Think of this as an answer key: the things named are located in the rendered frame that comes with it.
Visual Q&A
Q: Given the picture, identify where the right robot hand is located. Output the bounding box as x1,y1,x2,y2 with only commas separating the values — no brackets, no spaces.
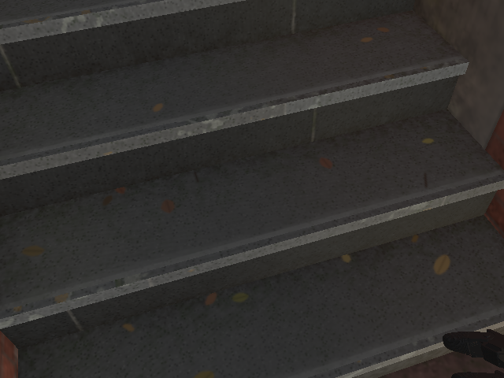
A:
443,329,504,378

